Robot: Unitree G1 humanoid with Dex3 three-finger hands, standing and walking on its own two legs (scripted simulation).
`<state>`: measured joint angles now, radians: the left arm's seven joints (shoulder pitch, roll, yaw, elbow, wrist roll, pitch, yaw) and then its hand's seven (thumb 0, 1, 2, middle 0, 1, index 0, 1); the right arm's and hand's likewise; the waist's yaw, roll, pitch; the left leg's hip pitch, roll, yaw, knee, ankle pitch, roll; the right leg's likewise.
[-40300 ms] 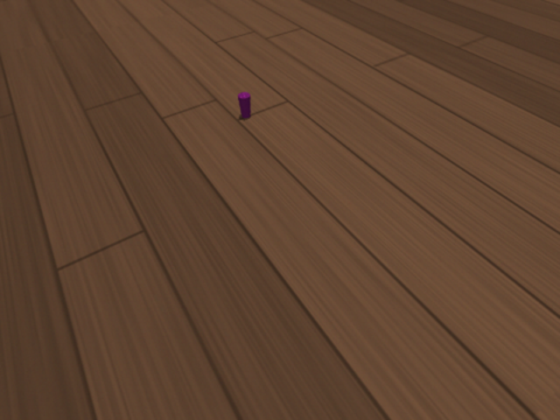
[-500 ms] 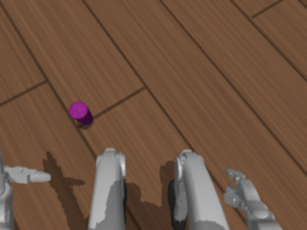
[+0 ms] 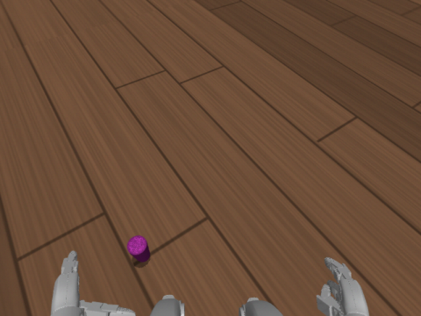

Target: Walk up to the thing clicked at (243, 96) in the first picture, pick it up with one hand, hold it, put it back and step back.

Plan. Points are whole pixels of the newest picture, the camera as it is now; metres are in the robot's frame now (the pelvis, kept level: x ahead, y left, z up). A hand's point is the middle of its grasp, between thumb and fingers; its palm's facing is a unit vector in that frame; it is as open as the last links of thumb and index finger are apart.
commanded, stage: home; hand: left
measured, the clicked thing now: (140, 250) +0.44 +0.26 -0.62
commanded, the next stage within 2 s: stand in 1.86 s
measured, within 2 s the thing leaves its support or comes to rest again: neither
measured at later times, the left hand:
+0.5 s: hand (108, 302) +0.17 +0.18 -0.02, palm faces +0.12 -0.94 -0.31, open 17.2 cm
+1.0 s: hand (118, 305) +0.17 +0.16 -0.02, palm faces +0.10 -0.95 -0.30, open 17.5 cm
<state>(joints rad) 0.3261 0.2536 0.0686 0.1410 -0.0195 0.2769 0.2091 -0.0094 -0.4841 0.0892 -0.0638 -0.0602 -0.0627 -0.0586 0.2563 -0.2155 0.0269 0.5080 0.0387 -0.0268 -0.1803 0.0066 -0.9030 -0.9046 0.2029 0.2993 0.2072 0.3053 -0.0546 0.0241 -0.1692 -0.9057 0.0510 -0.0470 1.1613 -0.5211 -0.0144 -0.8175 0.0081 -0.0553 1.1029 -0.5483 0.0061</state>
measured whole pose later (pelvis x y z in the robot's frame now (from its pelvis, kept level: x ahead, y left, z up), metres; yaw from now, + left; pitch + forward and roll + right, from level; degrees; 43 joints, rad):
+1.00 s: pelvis +0.00 -0.02 +0.03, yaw +1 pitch +7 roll -1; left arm 0.46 0.20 -0.02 0.01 -0.01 0.25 0.14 -0.01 -0.55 0.05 -0.05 -0.05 -0.05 -0.05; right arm 0.28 -0.21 0.03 0.51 0.01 -0.11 -0.18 0.01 -0.90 -0.90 0.20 0.30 0.21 0.30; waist -0.03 0.04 -0.10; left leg -0.65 0.05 -0.04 0.96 -0.44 -0.03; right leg -0.58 0.01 -0.05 0.93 -0.49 -0.01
